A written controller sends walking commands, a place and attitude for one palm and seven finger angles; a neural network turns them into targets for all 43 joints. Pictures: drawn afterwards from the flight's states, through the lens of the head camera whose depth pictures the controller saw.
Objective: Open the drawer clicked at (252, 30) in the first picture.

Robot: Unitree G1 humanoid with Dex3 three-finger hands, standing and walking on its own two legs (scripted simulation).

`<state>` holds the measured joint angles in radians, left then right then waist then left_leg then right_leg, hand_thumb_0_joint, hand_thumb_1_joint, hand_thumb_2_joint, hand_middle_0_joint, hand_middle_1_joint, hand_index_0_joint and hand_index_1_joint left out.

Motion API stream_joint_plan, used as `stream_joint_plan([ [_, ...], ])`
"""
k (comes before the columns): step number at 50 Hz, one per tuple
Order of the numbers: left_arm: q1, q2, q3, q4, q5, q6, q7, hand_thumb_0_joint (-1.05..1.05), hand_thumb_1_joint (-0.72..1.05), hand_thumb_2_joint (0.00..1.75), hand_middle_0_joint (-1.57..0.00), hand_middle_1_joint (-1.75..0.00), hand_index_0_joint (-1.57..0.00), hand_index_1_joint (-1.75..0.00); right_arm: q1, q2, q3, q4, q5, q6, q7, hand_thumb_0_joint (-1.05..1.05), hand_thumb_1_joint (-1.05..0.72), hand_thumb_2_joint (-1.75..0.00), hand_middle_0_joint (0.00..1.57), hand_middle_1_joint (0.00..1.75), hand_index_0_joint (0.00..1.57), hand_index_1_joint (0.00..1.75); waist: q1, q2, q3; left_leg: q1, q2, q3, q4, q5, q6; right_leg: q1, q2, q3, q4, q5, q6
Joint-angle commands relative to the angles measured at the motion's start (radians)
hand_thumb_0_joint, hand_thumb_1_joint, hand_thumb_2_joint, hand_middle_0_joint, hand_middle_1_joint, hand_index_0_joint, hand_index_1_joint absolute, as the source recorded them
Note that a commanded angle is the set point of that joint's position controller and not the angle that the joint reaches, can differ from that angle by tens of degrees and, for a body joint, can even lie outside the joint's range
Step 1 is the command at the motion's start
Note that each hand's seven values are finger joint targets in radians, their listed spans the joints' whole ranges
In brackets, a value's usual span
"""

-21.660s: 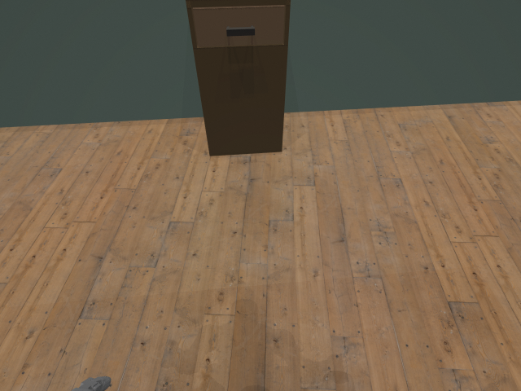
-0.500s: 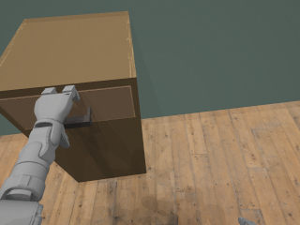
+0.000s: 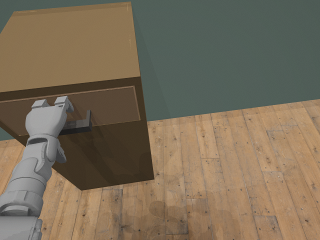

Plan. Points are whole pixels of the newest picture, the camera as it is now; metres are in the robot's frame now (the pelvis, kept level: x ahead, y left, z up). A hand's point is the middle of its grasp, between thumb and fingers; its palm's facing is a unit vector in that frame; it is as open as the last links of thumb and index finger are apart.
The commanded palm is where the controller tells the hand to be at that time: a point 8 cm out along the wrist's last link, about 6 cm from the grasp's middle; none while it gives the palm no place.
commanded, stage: lower the fingers behind the handle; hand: left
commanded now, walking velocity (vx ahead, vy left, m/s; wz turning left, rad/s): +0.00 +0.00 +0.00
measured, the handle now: (70, 121) +0.44 +0.29 -0.01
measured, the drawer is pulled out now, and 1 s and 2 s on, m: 0.00 0.00 0.00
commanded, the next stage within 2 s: lift the fingers back up to retry in 1.10 s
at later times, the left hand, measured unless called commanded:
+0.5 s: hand (62, 135) +0.39 +0.29 +0.00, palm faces +0.00 -0.01 -1.00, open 13.8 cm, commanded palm +0.36 +0.29 +0.05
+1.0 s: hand (62, 133) +0.39 +0.29 +0.00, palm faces -0.04 +0.02 -1.00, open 13.8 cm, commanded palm +0.38 +0.30 +0.03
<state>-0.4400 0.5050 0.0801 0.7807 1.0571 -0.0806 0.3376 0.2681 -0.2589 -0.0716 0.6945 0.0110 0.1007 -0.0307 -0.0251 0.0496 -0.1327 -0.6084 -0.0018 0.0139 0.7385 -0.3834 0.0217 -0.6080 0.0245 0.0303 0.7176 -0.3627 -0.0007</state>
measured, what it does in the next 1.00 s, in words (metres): stands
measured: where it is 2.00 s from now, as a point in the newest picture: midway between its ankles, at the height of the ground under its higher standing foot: outside the picture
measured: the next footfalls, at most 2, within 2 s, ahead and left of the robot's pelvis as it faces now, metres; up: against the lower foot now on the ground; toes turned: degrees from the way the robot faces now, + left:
none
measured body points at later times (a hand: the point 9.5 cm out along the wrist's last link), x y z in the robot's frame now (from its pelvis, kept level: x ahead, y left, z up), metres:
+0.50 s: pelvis -0.01 +0.01 -0.01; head +0.06 +0.01 +0.43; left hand +0.38 +0.29 +0.06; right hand +0.06 -0.26 -0.14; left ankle -0.02 +0.11 -0.71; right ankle -0.02 -0.12 -0.71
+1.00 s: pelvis -0.03 +0.00 -0.02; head +0.05 +0.00 +0.42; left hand +0.39 +0.29 +0.05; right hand +0.03 -0.28 -0.15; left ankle -0.02 +0.11 -0.71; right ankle -0.02 -0.12 -0.71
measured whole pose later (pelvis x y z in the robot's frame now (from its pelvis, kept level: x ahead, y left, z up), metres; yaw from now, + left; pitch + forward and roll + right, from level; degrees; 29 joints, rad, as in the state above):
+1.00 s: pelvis -0.03 +0.00 -0.02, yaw +1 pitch +18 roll -1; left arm -0.62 0.54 0.00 0.95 1.07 -0.07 0.36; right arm 0.32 -0.27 -0.04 0.68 0.02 0.10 -0.05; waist -0.05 0.04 -0.16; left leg -0.80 0.00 0.00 0.88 -0.39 0.03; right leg -0.79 0.02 0.02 0.85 -0.37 0.01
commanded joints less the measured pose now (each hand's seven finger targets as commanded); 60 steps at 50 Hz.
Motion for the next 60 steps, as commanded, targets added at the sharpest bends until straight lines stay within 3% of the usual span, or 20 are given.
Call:
stream_joint_plan([
  [1, -0.279, 0.267, 0.058, -0.147, -0.004, 0.049, 0.020, 0.00, -0.50, 0.30, -0.30, -1.20, -0.30, -1.20, 0.040, -0.144, -0.046, -0.108, 0.009, -0.027, -0.011, 0.00, -0.90, -0.90, 0.20, 0.30, 0.20, 0.30, 0.004, -0.049, -0.349, 0.164, -0.025, 0.030, -0.060, 0.432, 0.021, 0.239, 0.021, -0.030, -0.062, 0.447, -0.033],
  [3, -0.354, 0.241, 0.021, -0.180, -0.014, 0.021, 0.000, 0.00, -0.50, 0.30, -0.30, -1.20, -0.30, -1.20, 0.049, -0.146, -0.048, -0.100, 0.011, -0.032, -0.020, 0.00, -0.90, -0.90, 0.20, 0.30, 0.20, 0.30, -0.026, -0.051, -0.338, 0.189, -0.019, 0.015, -0.059, 0.413, 0.025, 0.197, 0.021, -0.031, -0.073, 0.410, -0.029],
  [8, -0.402, 0.264, 0.033, -0.181, 0.001, -0.056, -0.001, 0.00, -0.50, 0.30, -0.30, -1.20, -0.30, -1.20, 0.066, -0.138, -0.047, -0.078, 0.001, -0.038, -0.035, 0.00, -0.90, -0.90, 0.20, 0.30, 0.20, 0.30, -0.034, 0.015, -0.317, 0.198, -0.022, 0.003, -0.037, 0.375, 0.027, 0.118, 0.024, -0.028, -0.062, 0.336, -0.035],
  [9, -0.355, 0.226, 0.014, -0.133, 0.000, -0.054, 0.001, 0.00, -0.50, 0.30, -0.30, -1.20, -0.30, -1.20, 0.069, -0.136, -0.047, -0.076, 0.000, -0.038, -0.033, 0.00, -0.90, -0.90, 0.20, 0.30, 0.20, 0.30, -0.033, 0.016, -0.274, 0.184, -0.021, 0.001, -0.035, 0.355, 0.024, 0.089, 0.026, -0.037, -0.059, 0.306, -0.040],
  [11, -0.342, 0.219, 0.011, -0.090, 0.009, -0.052, 0.008, 0.00, -0.50, 0.30, -0.30, -1.20, -0.30, -1.20, 0.071, -0.137, -0.044, -0.073, 0.002, -0.036, -0.025, 0.00, -0.90, -0.90, 0.20, 0.30, 0.20, 0.30, -0.024, 0.026, -0.238, 0.153, -0.020, -0.004, -0.037, 0.326, 0.017, 0.049, 0.028, -0.046, -0.052, 0.261, -0.046],
  [15, -0.376, 0.284, 0.069, -0.096, 0.017, -0.049, 0.048, 0.00, -0.50, 0.30, -0.30, -1.20, -0.30, -1.20, 0.078, -0.144, -0.042, -0.077, -0.002, -0.029, -0.014, 0.00, -0.90, -0.90, 0.20, 0.30, 0.20, 0.30, -0.005, 0.024, -0.314, 0.137, -0.018, -0.008, -0.019, 0.353, 0.013, 0.058, 0.030, -0.045, -0.020, 0.281, -0.048],
  [19, -0.317, 0.210, 0.029, -0.068, 0.015, -0.020, 0.070, 0.00, -0.50, 0.30, -0.30, -1.20, -0.30, -1.20, 0.084, -0.141, -0.050, -0.083, -0.005, -0.026, -0.001, 0.00, -0.90, -0.90, 0.20, 0.30, 0.20, 0.30, -0.002, 0.016, -0.352, 0.156, -0.011, -0.008, -0.001, 0.413, 0.006, 0.052, 0.034, -0.054, 0.002, 0.309, -0.048],
  [24, -0.320, 0.210, 0.014, 0.012, 0.009, 0.027, 0.067, 0.00, -0.50, 0.30, -0.30, -1.20, -0.30, -1.20, 0.087, -0.153, -0.042, -0.080, -0.001, -0.017, -0.001, 0.00, -0.90, -0.90, 0.20, 0.30, 0.20, 0.30, -0.021, -0.072, -0.288, 0.085, -0.013, -0.002, -0.010, 0.319, 0.015, 0.049, 0.031, -0.052, -0.012, 0.267, -0.041],
  [27, -0.347, 0.223, 0.013, 0.031, 0.013, 0.041, 0.059, 0.00, -0.50, 0.30, -0.30, -1.20, -0.30, -1.20, 0.087, -0.157, -0.037, -0.076, -0.001, -0.013, -0.004, 0.00, -0.90, -0.90, 0.20, 0.30, 0.20, 0.30, -0.021, -0.047, -0.274, 0.078, -0.012, -0.005, -0.016, 0.291, 0.016, 0.029, 0.030, -0.051, -0.017, 0.233, -0.044],
  [31, -0.349, 0.224, -0.010, 0.101, 0.016, 0.056, 0.035, 0.00, -0.50, 0.30, -0.30, -1.20, -0.30, -1.20, 0.098, -0.159, -0.027, -0.079, 0.002, -0.011, -0.012, 0.00, -0.90, -0.90, 0.20, 0.30, 0.20, 0.30, -0.031, -0.081, -0.232, 0.027, -0.018, 0.001, -0.016, 0.212, 0.021, 0.006, 0.026, -0.045, -0.025, 0.177, -0.040],
  [33, -0.349, 0.227, -0.009, 0.094, 0.016, 0.048, 0.026, 0.00, -0.50, 0.30, -0.30, -1.20, -0.30, -1.20, 0.103, -0.156, -0.025, -0.087, 0.003, -0.009, -0.013, 0.00, -0.90, -0.90, 0.20, 0.30, 0.20, 0.30, -0.023, -0.065, -0.257, 0.022, -0.021, 0.006, -0.011, 0.219, 0.022, 0.021, 0.025, -0.041, -0.018, 0.189, -0.040],
  [36, -0.336, 0.206, -0.032, 0.130, 0.013, 0.046, 0.007, 0.00, -0.50, 0.30, -0.30, -1.20, -0.30, -1.20, 0.107, -0.158, -0.022, -0.092, 0.005, -0.008, -0.018, 0.00, -0.90, -0.90, 0.20, 0.30, 0.20, 0.30, -0.036, -0.101, -0.223, -0.011, -0.021, 0.009, 0.001, 0.183, 0.024, -0.008, 0.025, -0.040, -0.019, 0.165, -0.038],
  [41, -0.368, 0.223, -0.029, 0.119, 0.007, 0.025, -0.001, 0.00, -0.50, 0.30, -0.30, -1.20, -0.30, -1.20, 0.117, -0.156, -0.021, -0.099, 0.008, -0.013, -0.025, 0.00, -0.90, -0.90, 0.20, 0.30, 0.20, 0.30, -0.037, -0.084, -0.236, -0.031, -0.024, 0.011, 0.012, 0.139, 0.027, -0.019, 0.021, -0.033, -0.018, 0.124, -0.035],
  [43, -0.373, 0.265, -0.001, 0.132, 0.007, 0.022, -0.001, 0.00, -0.50, 0.30, -0.30, -1.20, -0.30, -1.20, 0.119, -0.161, -0.019, -0.096, 0.010, -0.013, -0.028, 0.00, -0.90, -0.90, 0.20, 0.30, 0.20, 0.30, -0.037, -0.103, -0.238, -0.052, -0.025, 0.010, 0.017, 0.122, 0.030, -0.017, 0.021, -0.026, -0.018, 0.112, -0.032],
  [46, -0.411, 0.253, -0.026, 0.143, 0.003, 0.021, -0.004, 0.00, -0.50, 0.30, -0.30, -1.20, -0.30, -1.20, 0.126, -0.162, -0.017, -0.096, 0.012, -0.020, -0.033, 0.00, -0.90, -0.90, 0.20, 0.30, 0.20, 0.30, -0.056, -0.104, -0.214, -0.079, -0.028, 0.012, 0.026, 0.087, 0.031, -0.039, 0.018, -0.023, -0.022, 0.082, -0.028],
  [48, -0.423, 0.303, 0.007, 0.147, 0.007, 0.021, -0.004, 0.00, -0.50, 0.30, -0.30, -1.20, -0.30, -1.20, 0.130, -0.166, -0.015, -0.092, 0.014, -0.019, -0.034, 0.00, -0.90, -0.90, 0.20, 0.30, 0.20, 0.30, -0.049, -0.094, -0.234, -0.084, -0.029, 0.013, 0.031, 0.088, 0.033, -0.035, 0.018, -0.018, -0.018, 0.081, -0.028],
  [51, -0.438, 0.281, -0.019, 0.163, 0.001, 0.026, -0.009, 0.00, -0.50, 0.30, -0.30, -1.20, -0.30, -1.20, 0.135, -0.165, -0.013, -0.093, 0.014, -0.025, -0.037, 0.00, -0.90, -0.90, 0.20, 0.30, 0.20, 0.30, -0.060, -0.098, -0.234, -0.093, -0.029, 0.013, 0.038, 0.072, 0.033, -0.047, 0.018, -0.018, -0.018, 0.068, -0.026],
  [53, -0.431, 0.313, 0.009, 0.148, 0.002, 0.021, -0.012, 0.00, -0.50, 0.30, -0.30, -1.20, -0.30, -1.20, 0.140, -0.164, -0.013, -0.095, 0.013, -0.022, -0.037, 0.00, -0.90, -0.90, 0.20, 0.30, 0.20, 0.30, -0.045, -0.076, -0.288, -0.082, -0.029, 0.016, 0.043, 0.109, 0.032, -0.017, 0.018, -0.014, -0.004, 0.111, -0.027],
  [54, -0.400, 0.289, -0.001, 0.150, -0.001, 0.020, -0.013, 0.00, -0.50, 0.30, -0.30, -1.20, -0.30, -1.20, 0.143, -0.161, -0.016, -0.095, 0.011, -0.021, -0.035, 0.00, -0.90, -0.90, 0.20, 0.30, 0.20, 0.30, -0.038, -0.075, -0.301, -0.071, -0.029, 0.018, 0.044, 0.122, 0.031, -0.011, 0.020, -0.018, 0.000, 0.125, -0.028],
  [60, -0.363, 0.276, 0.007, 0.136, -0.011, 0.004, -0.010, 0.00, -0.50, 0.30, -0.30, -1.20, -0.30, -1.20, 0.137, -0.159, -0.018, -0.095, 0.012, -0.021, -0.032, 0.00, -0.90, -0.90, 0.20, 0.30, 0.20, 0.30, -0.033, -0.089, -0.283, -0.075, -0.026, 0.018, 0.043, 0.128, 0.031, -0.010, 0.021, -0.018, -0.006, 0.135, -0.027],
])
